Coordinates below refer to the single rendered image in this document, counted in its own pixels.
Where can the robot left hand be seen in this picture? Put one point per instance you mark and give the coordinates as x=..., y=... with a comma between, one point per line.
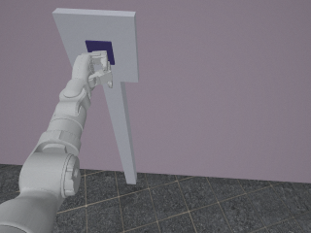
x=83, y=69

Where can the button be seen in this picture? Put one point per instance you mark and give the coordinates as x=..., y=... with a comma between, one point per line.
x=101, y=45

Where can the left robot upper arm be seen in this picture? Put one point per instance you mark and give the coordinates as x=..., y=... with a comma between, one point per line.
x=47, y=179

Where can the robot left forearm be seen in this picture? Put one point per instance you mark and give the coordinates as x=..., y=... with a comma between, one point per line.
x=67, y=124

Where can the panel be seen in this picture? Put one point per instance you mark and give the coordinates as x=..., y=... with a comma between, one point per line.
x=75, y=27

